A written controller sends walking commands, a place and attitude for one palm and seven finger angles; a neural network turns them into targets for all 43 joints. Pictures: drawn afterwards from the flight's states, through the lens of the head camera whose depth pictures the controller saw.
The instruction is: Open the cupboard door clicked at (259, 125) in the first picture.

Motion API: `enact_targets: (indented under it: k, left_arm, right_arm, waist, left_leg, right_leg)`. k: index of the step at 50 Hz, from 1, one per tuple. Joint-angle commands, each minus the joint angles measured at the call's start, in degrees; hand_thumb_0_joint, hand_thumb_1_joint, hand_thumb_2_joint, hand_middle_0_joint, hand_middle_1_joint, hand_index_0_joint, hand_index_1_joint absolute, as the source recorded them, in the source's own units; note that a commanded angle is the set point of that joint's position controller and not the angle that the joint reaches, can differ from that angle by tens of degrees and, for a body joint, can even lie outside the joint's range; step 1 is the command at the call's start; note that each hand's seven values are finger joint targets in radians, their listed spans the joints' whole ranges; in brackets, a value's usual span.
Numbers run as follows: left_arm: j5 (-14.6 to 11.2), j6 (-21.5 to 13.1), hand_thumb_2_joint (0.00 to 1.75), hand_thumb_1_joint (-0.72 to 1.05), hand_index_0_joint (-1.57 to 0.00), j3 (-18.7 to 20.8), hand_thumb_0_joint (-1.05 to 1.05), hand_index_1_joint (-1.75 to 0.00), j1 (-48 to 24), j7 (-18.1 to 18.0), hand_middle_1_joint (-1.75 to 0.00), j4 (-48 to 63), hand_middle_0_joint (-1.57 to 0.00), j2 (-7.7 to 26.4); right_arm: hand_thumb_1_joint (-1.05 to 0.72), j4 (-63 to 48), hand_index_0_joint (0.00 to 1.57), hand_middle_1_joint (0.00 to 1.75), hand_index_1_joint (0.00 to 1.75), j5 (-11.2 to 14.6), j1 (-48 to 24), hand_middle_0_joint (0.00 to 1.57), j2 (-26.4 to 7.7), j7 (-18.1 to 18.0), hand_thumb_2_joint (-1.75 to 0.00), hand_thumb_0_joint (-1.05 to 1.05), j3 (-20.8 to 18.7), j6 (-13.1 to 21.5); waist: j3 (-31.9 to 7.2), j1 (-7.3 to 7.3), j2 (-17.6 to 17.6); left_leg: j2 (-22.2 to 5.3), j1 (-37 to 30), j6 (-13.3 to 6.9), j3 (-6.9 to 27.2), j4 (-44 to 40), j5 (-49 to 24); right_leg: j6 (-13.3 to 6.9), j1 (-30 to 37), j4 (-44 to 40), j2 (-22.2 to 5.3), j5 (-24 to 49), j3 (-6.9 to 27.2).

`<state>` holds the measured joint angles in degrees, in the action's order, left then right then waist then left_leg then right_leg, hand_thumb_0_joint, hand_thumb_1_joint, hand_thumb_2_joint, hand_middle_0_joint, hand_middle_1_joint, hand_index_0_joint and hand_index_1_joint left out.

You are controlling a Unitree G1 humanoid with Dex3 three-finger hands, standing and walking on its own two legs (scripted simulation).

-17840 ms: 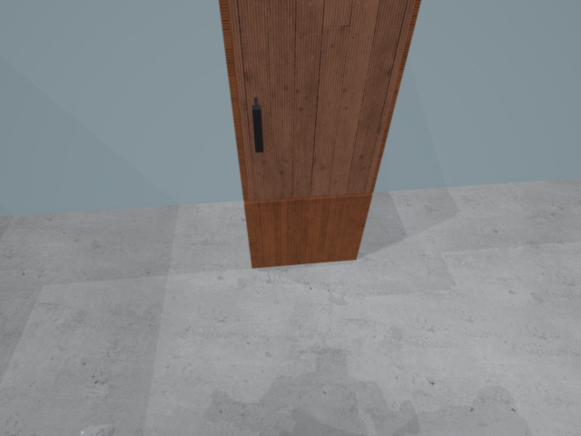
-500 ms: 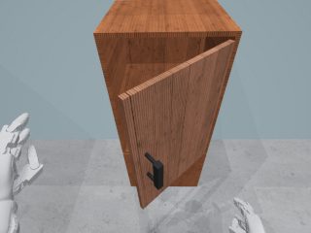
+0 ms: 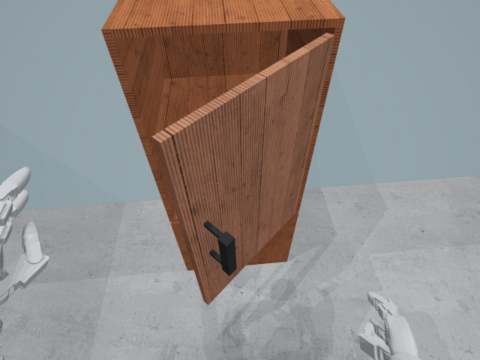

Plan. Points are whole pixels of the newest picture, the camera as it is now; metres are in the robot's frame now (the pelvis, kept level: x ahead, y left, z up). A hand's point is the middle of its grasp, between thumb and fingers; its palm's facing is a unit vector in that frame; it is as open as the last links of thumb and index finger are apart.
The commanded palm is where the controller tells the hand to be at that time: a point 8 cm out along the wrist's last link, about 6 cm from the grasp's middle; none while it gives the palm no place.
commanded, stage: step back with the hand held close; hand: left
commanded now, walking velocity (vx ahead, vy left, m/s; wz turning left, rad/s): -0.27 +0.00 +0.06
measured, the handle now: (220, 248) +0.33 +0.07 -0.05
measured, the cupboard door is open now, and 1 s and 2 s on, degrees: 43 43 43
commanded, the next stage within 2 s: stop stepping back and stand still in 1.04 s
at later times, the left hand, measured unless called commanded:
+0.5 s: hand out of the picture +0.09 +0.29 +0.16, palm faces +0.48 -0.73 -0.48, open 7.4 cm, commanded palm +0.03 +0.33 +0.17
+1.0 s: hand out of the picture +0.03 +0.27 +0.16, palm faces +0.34 -0.83 -0.45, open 7.4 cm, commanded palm -0.04 +0.32 +0.17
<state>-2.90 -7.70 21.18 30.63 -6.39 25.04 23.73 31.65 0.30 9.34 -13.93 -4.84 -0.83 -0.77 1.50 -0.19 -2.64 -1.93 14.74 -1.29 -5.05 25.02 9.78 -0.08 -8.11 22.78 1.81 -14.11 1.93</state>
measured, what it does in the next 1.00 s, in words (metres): walks backwards: right foot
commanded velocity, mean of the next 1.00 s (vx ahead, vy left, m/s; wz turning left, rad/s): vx -0.35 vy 0.00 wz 0.03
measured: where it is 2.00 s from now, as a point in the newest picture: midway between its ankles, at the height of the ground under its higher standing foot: outside the picture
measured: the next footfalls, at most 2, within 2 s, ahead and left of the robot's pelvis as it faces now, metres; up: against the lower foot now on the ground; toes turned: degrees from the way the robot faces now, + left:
right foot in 0.96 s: -0.26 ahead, -0.06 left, +0.00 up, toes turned -1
left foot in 1.50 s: -0.30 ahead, +0.15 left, +0.00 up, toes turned +4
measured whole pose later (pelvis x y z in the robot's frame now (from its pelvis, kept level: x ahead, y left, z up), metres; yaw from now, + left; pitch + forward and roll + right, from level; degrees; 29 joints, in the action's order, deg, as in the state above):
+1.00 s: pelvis -0.20 +0.03 -0.02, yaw -4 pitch +3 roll -3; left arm -4.5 -13.6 24.1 29.2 -8.8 31.9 26.8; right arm 36.2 -2.3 6.1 -10.6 -2.4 0.8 5.3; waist 0.7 -1.3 -0.7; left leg -2.6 32.1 -0.8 -4.3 25.0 0.5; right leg -1.5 -4.2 23.9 3.8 -23.4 0.7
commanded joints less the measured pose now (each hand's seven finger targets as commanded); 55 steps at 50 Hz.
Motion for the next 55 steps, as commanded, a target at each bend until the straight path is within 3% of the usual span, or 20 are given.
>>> enact_targets:
  k: [1,10,16,20,24,27,29,31,32,33,35,38,44,45,47,48,50,52,54,55]
  left_arm:
    - [-0.4,-4.1,0.90,0.90,-0.20,10.4,0.00,-0.30,0.8,-2.2,-0.30,14.2,-0.20,11.7]
    - [0.1,-6.5,0.90,0.90,-0.20,10.4,0.00,-0.30,1.1,-3.1,-0.30,14.9,-0.20,10.9]
    - [1.7,-8.0,0.90,0.90,-0.20,12.0,0.00,-0.30,-0.5,-3.3,-0.30,15.9,-0.20,9.7]
    - [0.8,-8.4,0.90,0.90,-0.20,11.9,0.00,-0.30,0.3,-2.9,-0.30,16.0,-0.20,9.9]
    - [0.2,-8.2,0.90,0.90,-0.20,8.6,0.00,-0.30,-2.0,-3.8,-0.30,16.6,-0.20,9.6]
    - [0.9,-7.5,0.90,0.90,-0.20,8.5,0.00,-0.30,-6.2,-4.2,-0.30,16.3,-0.20,11.1]
    - [0.9,-7.4,0.90,0.90,-0.20,9.7,0.00,-0.30,-8.0,-4.1,-0.30,17.0,-0.20,12.2]
    - [0.9,-8.7,0.90,0.90,-0.20,12.0,0.00,-0.30,-5.2,-3.6,-0.30,17.3,-0.20,12.2]
    - [1.0,-8.7,0.90,0.90,-0.20,13.4,0.00,-0.30,-4.9,-3.6,-0.30,17.5,-0.20,12.2]
    - [0.8,-9.0,0.90,0.90,-0.20,13.7,0.00,-0.30,-4.7,-3.6,-0.30,18.3,-0.20,12.6]
    - [-0.2,-8.3,0.90,0.90,-0.20,11.7,0.00,-0.30,-0.6,-3.8,-0.30,17.1,-0.20,10.2]
    - [-1.0,-7.5,0.90,0.90,-0.20,8.9,0.00,-0.30,-0.1,-3.9,-0.30,19.0,-0.20,8.3]
    - [-2.3,-7.7,0.90,0.90,-0.20,9.6,0.00,-0.30,-1.3,-3.5,-0.30,18.4,-0.20,10.9]
    - [-2.5,-8.4,0.90,0.90,-0.20,10.9,0.00,-0.30,-2.0,-3.2,-0.30,18.9,-0.20,12.9]
    - [-2.7,-9.7,0.90,0.90,-0.20,12.7,0.00,-0.30,-3.6,-3.5,-0.30,19.1,-0.20,15.6]
    - [-2.3,-10.7,0.90,0.90,-0.20,13.9,0.00,-0.30,-4.5,-4.0,-0.30,19.7,-0.20,17.2]
    - [-1.9,-9.6,0.90,0.90,-0.20,10.9,0.00,-0.30,-4.6,-3.0,-0.30,17.9,-0.20,14.6]
    - [-2.3,-7.6,0.90,0.90,-0.20,11.9,0.00,-0.30,-1.8,-2.1,-0.30,16.8,-0.20,15.4]
    - [-3.5,-8.1,0.90,0.90,-0.20,10.4,0.00,-0.30,-4.7,-1.1,-0.30,16.1,-0.20,13.1]
    - [-3.5,-8.1,0.90,0.90,-0.20,13.1,0.00,-0.30,-1.4,-1.2,-0.30,14.5,-0.20,15.6]
  right_arm:
    - [-0.90,-10.1,0.20,0.30,0.30,0.2,-5.1,0.20,-5.7,-0.5,-0.90,0.00,-2.2,2.7]
    - [-0.90,-10.0,0.20,0.30,0.30,0.2,-4.0,0.20,-6.4,-0.5,-0.90,0.00,-2.4,4.4]
    - [-0.90,-9.9,0.20,0.30,0.30,-0.2,-3.8,0.20,-7.2,-0.6,-0.90,0.00,-2.7,7.3]
    - [-0.90,-8.8,0.20,0.30,0.30,-0.3,-3.2,0.20,-6.0,0.0,-0.90,0.00,-2.8,8.7]
    - [-0.90,-5.2,0.20,0.30,0.30,-0.4,-0.8,0.20,-4.9,0.6,-0.90,0.00,-3.1,8.6]
    - [-0.90,-4.9,0.20,0.30,0.30,-0.8,-2.3,0.20,-4.0,0.2,-0.90,0.00,-2.3,7.9]
    - [-0.90,-5.1,0.20,0.30,0.30,-0.9,-3.6,0.20,-5.8,-0.8,-0.90,0.00,-2.2,7.6]
    - [-0.90,-6.7,0.20,0.30,0.30,-0.8,-4.6,0.20,-6.5,-0.6,-0.90,0.00,-2.5,8.6]
    - [-0.90,-6.5,0.20,0.30,0.30,-1.7,-4.5,0.20,-6.1,-0.5,-0.90,0.00,-2.7,9.2]
    - [-0.90,-6.2,0.20,0.30,0.30,-2.0,-4.4,0.20,-5.2,-0.2,-0.90,0.00,-2.9,9.6]
    - [-0.90,-5.1,0.20,0.30,0.30,-1.7,-4.2,0.20,-4.9,1.0,-0.90,0.00,-3.1,10.3]
    - [-0.90,-4.4,0.20,0.30,0.30,-1.5,-4.5,0.20,-4.9,1.5,-0.90,0.00,-2.7,10.9]
    - [-0.90,-2.6,0.20,0.30,0.30,-2.6,-2.4,0.20,-4.3,1.6,-0.90,0.00,-2.1,9.8]
    - [-0.90,-2.7,0.20,0.30,0.30,-2.5,-2.7,0.20,-4.4,1.7,-0.90,0.00,-2.1,9.0]
    - [-0.90,-2.6,0.20,0.30,0.30,-1.9,-3.6,0.20,-4.2,1.7,-0.90,0.00,-1.6,7.6]
    - [-0.90,-1.6,0.20,0.30,0.30,-2.6,-3.3,0.20,-3.5,1.6,-0.90,0.00,-1.0,7.9]
    - [-0.90,-2.8,0.20,0.30,0.30,-0.7,-4.1,0.20,-5.1,0.9,-0.90,0.00,-2.1,9.1]
    - [-0.90,-4.3,0.20,0.30,0.30,-0.5,-5.0,0.20,-5.1,-0.3,-0.90,0.00,-1.0,8.2]
    - [-0.90,-3.9,0.20,0.30,0.30,-0.3,-5.0,0.20,-6.4,-0.1,-0.90,0.00,-1.2,8.6]
    - [-0.90,-4.0,0.20,0.30,0.30,-1.4,-5.4,0.20,-6.5,0.3,-0.90,0.00,-1.7,9.6]
  waist:
    - [-10.4,-0.73,-0.4]
    - [-5.3,0.10,-1.9]
    - [-4.8,-0.71,-9.8]
    - [-4.0,-0.26,-4.2]
    - [-7.4,1.23,10.7]
    - [-4.5,1.66,9.6]
    - [-2.7,0.78,-1.5]
    - [-8.4,-0.07,-13.9]
    - [-8.1,-0.19,-16.0]
    - [-7.6,-0.32,-11.4]
    - [-9.7,-0.79,-3.1]
    - [-10.6,-0.55,-10.3]
    - [-14.7,-0.27,-9.7]
    - [-14.5,-0.22,-7.3]
    - [-13.1,0.43,2.4]
    - [-14.4,0.62,1.9]
    - [-10.9,1.23,11.7]
    - [-9.5,1.64,3.2]
    - [-8.0,0.60,-10.0]
    - [-12.7,-1.00,-12.9]
  left_leg:
    - [-2.9,-8.4,-0.6,3.0,-0.2,-16.9]
    - [-4.1,4.0,-1.3,7.1,-5.5,9.0]
    - [-10.8,24.2,-4.9,15.0,-15.7,32.0]
    - [-7.2,18.8,-3.1,12.0,-8.7,25.6]
    - [1.9,-5.3,1.8,4.5,17.9,8.4]
    - [2.0,-1.8,1.8,5.3,11.5,5.9]
    - [-3.2,-0.4,0.0,10.8,-2.0,-5.3]
    - [-14.5,13.3,-4.7,23.7,-18.3,19.2]
    - [-18.1,19.5,-7.3,28.3,-22.5,29.1]
    - [-18.1,18.3,-8.2,28.4,-20.2,25.4]
    - [-15.2,7.6,-7.5,20.7,-15.2,15.0]
    - [-12.6,3.9,-4.8,15.9,-18.0,15.1]
    - [-9.9,-6.0,1.7,11.2,-15.9,1.7]
    - [-8.7,-7.7,2.8,9.0,-11.4,-3.3]
    - [-4.0,-12.6,3.2,5.6,5.3,-2.1]
    - [-2.7,-12.8,3.8,5.2,11.1,-0.2]
    - [2.5,-10.0,3.0,4.0,14.4,0.9]
    - [0.0,-12.2,0.8,6.5,4.2,-21.0]
    - [-8.9,-7.5,-3.5,19.4,-10.0,-27.8]
    - [-13.2,-4.5,-4.5,24.9,-17.2,-8.2]
  right_leg:
    - [1.0,-2.6,-0.5,-3.5,23.3,1.0]
    - [0.7,-2.9,-0.3,-1.7,4.7,1.4]
    - [1.5,10.6,15.6,2.8,0.7,-2.2]
    - [-0.8,2.1,8.2,1.0,-3.0,1.5]
    - [-6.5,-21.6,-8.5,-12.2,-2.8,15.4]
    - [-4.9,-17.1,-3.5,-11.3,14.0,11.1]
    - [0.3,-14.3,3.2,-1.9,9.6,3.7]
    - [1.7,1.6,22.8,5.0,-7.7,-1.1]
    - [1.3,3.0,34.1,5.0,-11.4,0.7]
    - [0.7,-0.5,38.4,4.4,-12.0,2.4]
    - [0.1,-7.9,36.0,2.8,-13.7,1.0]
    - [-0.2,-6.8,29.3,2.9,-15.2,-2.5]
    - [-2.6,-0.6,-0.3,2.5,-10.9,-4.7]
    - [-3.3,-1.5,-6.7,0.5,-7.4,-2.3]
    - [-6.3,-14.2,-11.8,-10.6,0.7,8.5]
    - [-7.5,-16.7,-11.2,-15.2,6.2,9.5]
    - [-4.6,-15.5,-5.9,-10.7,19.4,1.6]
    - [0.5,-14.1,4.9,-4.3,24.7,-3.5]
    - [1.7,-9.3,17.3,4.5,-7.8,-2.3]
    - [0.4,-7.0,24.6,5.5,-22.3,-0.2]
